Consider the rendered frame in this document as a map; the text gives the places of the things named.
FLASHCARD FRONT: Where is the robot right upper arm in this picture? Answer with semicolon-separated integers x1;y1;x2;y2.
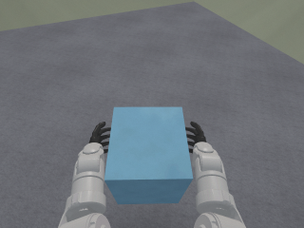
194;212;246;228

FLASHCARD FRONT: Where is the robot left hand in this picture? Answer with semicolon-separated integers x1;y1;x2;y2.
89;122;111;153

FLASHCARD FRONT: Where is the robot right hand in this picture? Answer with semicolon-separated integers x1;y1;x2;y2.
185;122;207;154

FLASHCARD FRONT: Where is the robot right forearm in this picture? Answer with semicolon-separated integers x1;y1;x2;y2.
192;142;245;226

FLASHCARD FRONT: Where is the robot left forearm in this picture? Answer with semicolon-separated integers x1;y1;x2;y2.
58;142;106;228

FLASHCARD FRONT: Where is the robot left upper arm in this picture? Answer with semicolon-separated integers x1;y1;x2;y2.
59;213;111;228

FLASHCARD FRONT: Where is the carton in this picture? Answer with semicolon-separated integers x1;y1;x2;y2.
104;106;193;204

